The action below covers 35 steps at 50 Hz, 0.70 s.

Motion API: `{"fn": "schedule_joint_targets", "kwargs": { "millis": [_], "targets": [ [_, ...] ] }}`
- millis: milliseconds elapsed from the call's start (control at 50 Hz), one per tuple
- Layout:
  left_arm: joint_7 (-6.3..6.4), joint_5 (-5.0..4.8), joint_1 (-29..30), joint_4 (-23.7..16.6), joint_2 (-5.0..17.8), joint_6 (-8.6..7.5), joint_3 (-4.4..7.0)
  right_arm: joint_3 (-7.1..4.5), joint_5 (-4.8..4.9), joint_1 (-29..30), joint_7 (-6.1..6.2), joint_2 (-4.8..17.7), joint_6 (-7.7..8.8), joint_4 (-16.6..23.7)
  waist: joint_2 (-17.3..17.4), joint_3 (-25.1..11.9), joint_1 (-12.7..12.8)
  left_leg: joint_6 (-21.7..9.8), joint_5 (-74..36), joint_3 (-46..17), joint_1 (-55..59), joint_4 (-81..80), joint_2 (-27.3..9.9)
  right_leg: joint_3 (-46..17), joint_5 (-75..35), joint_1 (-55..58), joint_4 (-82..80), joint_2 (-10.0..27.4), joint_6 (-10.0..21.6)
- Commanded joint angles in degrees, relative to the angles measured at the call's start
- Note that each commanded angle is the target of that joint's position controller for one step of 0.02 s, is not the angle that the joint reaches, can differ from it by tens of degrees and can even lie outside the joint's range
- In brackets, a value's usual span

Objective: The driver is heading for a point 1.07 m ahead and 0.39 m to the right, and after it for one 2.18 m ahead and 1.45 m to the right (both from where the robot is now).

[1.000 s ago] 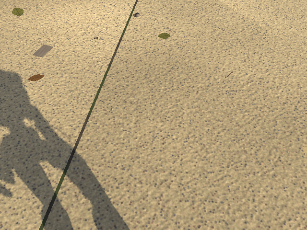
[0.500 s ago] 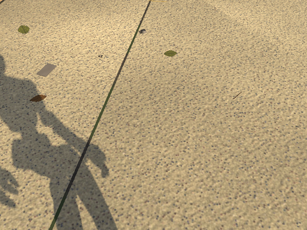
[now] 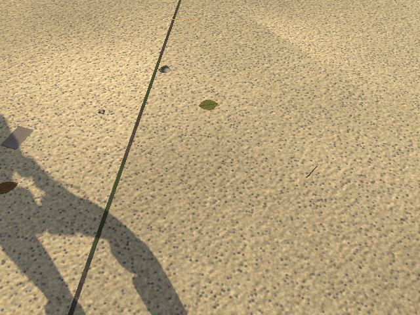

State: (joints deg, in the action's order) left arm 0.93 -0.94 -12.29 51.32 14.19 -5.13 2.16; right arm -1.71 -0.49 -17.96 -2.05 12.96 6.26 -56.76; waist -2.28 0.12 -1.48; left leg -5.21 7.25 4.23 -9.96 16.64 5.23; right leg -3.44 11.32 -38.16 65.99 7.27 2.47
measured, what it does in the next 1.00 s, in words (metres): walks ahead, turning right: right foot, then left foot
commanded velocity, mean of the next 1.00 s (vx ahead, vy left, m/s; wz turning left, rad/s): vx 0.46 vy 0.00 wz -0.44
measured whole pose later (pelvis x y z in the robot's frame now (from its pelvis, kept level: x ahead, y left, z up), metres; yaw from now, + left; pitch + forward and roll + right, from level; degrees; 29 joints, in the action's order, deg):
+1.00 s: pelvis +0.55 -0.13 -0.01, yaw -28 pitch +2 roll +0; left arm 1.5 -0.4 -14.9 40.9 16.6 -1.1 3.5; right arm -2.3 -1.2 -9.3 -1.4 14.4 6.0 -44.2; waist -2.0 1.9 -0.3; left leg -2.5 7.9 1.2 -19.5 25.0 1.7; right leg -5.6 26.3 -28.8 65.2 -1.6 -1.4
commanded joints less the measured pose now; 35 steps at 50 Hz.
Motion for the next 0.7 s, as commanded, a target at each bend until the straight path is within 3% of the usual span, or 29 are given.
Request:
{"fn": "schedule_joint_targets", "kwargs": {
  "millis": [20, 120, 180, 240, 280, 300, 320, 340, 360, 380, 400, 420, 440, 460, 520, 560, 620, 700],
  "targets": [
    [0.31, 0.41, -3.5, -1.7, 2.6, 0.56, 0.84, -1.26, -0.23, 2.8, 1.14, 7.6, 1.27, 2.9, 4.6, 2.8, 2.8, -9.2, -4.6, -10.0, -5.5, -11.9, -16.6, -0.8, -9.1, -1.8, -5.8, 2.6, -1.3],
    [-1.0, -0.16, 6.5, -4.9, 1.5, -0.05, 0.45, -1.39, 0.29, -1.5, 2.22, 9.2, 0.68, 1.6, 4.2, 3.2, -1.1, -6.3, -6.6, -4.5, 2.8, -11.5, -17.0, 0.9, -18.6, -2.8, -22.6, 0.0, -0.6],
    [-2.16, -0.38, 11.1, -7.3, 1.2, 0.0, 0.13, -1.56, 0.63, -4.0, 2.38, 9.6, -0.07, 0.5, 4.1, 4.8, -2.9, -5.7, -6.8, -2.6, 9.8, -10.0, -19.1, 1.7, -16.5, -5.2, -27.5, -0.9, 0.0],
    [-3.53, -0.4, 13.6, -10.0, 1.5, -0.04, 0.08, -1.9, 0.91, -4.4, 2.51, 10.2, -1.25, 0.2, 4.3, 5.4, -3.0, -4.4, -10.7, -1.2, 15.9, -5.9, -21.3, 3.4, -9.2, -6.3, -30.0, -1.7, 1.7],
    [-4.24, -0.33, 11.4, -11.0, 2.9, -0.07, 0.69, -2.33, 1.04, -2.2, 2.76, 11.7, -2.07, 1.2, 6.0, 3.2, -0.8, -2.9, -26.5, 1.0, 16.6, 0.8, -21.3, 6.9, -2.9, 0.0, -30.9, -4.4, 3.6],
    [-4.36, -0.3, 6.5, -10.3, 4.4, -0.04, 1.63, -2.49, 0.94, -0.9, 2.96, 12.3, -2.56, 1.9, 6.9, -0.3, 2.2, -1.9, -37.5, 2.8, 15.5, 8.2, -20.4, 9.2, -2.0, 7.9, -31.5, -7.1, 4.8],
    [-4.19, -0.51, -3.0, -7.8, 7.4, 0.0, 3.48, -2.19, 0.63, -0.4, 3.23, 11.6, -3.05, 2.7, 5.7, -5.5, 6.7, -0.1, -42.6, 5.3, 11.7, 20.7, -17.8, 10.2, -4.2, 20.8, -34.1, -10.3, 6.5],
    [-3.2, -0.35, -13.7, -6.0, 13.8, 0.4, 5.77, -1.39, -0.23, -0.7, 3.45, 10.3, -2.63, 4.8, -1.4, -12.2, 10.4, 2.6, -27.8, 6.5, -3.4, 40.4, -14.8, -4.9, -5.3, 39.7, -35.4, -1.5, 10.9],
    [-3.16, -0.3, -14.1, -6.4, 18.9, 0.2, 6.4, 1.47, -1.31, -6.5, 2.12, 1.3, -0.3, 7.0, -15.3, -19.2, 4.6, 5.7, 22.3, 0.4, -29.2, 59.6, -1.9, -37.8, 2.8, 59.8, -42.9, 12.1, 21.9],
    [-2.9, 0.02, -16.4, -6.6, 13.1, 0.05, 5.07, -0.04, 1.06, -1.0, 1.26, 8.1, 2.35, 7.5, -9.4, -21.9, 8.4, 4.0, 23.5, -10.1, -36.0, 65.1, -3.6, -43.2, 5.0, 62.5, -48.7, 12.5, 21.1],
    [-2.51, 0.39, -13.2, -7.0, 10.4, -0.14, 4.36, -0.69, 2.81, 4.5, 0.95, 10.3, 3.64, 9.6, -7.3, -13.6, 8.2, 2.5, 18.4, -9.8, -40.3, 64.3, -6.5, -34.0, -0.6, 56.9, -48.3, 10.3, 17.8],
    [-2.42, 0.29, -8.2, -8.5, 8.8, -0.1, 3.83, -0.56, 2.11, 6.4, 1.3, 9.9, 3.99, 10.1, -0.1, -9.9, 5.9, 2.2, 13.4, -9.5, -37.6, 60.0, -9.3, -26.5, -6.3, 48.1, -48.5, 7.9, 15.8],
    [-2.51, 0.5, -3.9, -10.1, 7.2, 0.08, 3.26, -1.06, 1.01, 6.9, 1.75, 9.9, 3.62, 9.9, 3.0, -6.9, 3.4, 2.7, 10.8, -9.1, -33.1, 55.0, -11.0, -21.2, -12.6, 39.4, -49.6, 5.9, 14.6],
    [-2.48, 1.03, -1.9, -11.0, 6.0, 0.11, 2.76, -1.43, 0.72, 5.7, 1.8, 9.8, 2.71, 10.2, 2.3, -5.9, 1.3, 3.1, 9.7, -9.5, -28.9, 52.4, -12.1, -18.5, -15.4, 34.2, -51.2, 4.3, 14.2],
    [-1.91, 0.34, -2.5, -11.3, 7.8, -0.11, 3.21, -1.55, -0.31, 5.8, 2.05, 7.7, 0.62, 11.8, 1.5, -3.2, -0.4, 5.9, 6.8, -7.9, -26.6, 44.4, -11.5, -13.8, -20.9, 27.0, -53.7, 2.0, 14.8],
    [-1.04, 0.01, -4.6, -11.0, 9.4, -0.03, 3.73, -1.39, -0.65, 10.7, 2.37, 7.0, 0.28, 13.8, 0.9, -1.3, 0.8, 7.5, 0.5, -7.0, -27.5, 35.6, -10.3, -11.5, -21.0, 25.1, -54.3, 0.4, 14.1],
    [-0.35, -0.28, -7.3, -10.5, 9.6, 0.49, 3.9, -0.91, -0.27, 17.3, 2.18, 5.4, 0.55, 15.8, -1.4, -0.5, 3.3, 7.5, -10.4, -6.5, -24.1, 21.4, -7.5, -9.6, -15.7, 24.0, -53.1, -2.4, 11.2],
    [-0.29, -0.64, -10.2, -9.6, 9.7, 0.81, 4.03, -1.27, 0.67, 22.5, 1.62, 6.9, 1.05, 18.6, -3.0, 0.0, 5.2, 6.6, -13.1, -7.6, -21.1, 13.5, -5.6, -14.1, -10.0, 26.9, -50.5, -0.8, 9.5]
  ]
}}
Next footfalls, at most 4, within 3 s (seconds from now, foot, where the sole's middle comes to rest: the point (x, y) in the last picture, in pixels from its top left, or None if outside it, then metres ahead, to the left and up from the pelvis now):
0.34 right None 0.34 -0.18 -0.78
0.82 left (238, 268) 0.68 -0.09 -0.78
1.22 right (311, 290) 0.59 -0.32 -0.78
2.14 right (340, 219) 0.87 -0.48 -0.78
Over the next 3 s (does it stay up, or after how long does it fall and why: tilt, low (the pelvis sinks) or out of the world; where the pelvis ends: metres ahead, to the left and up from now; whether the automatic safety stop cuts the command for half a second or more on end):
stays up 1.20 -0.45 0.00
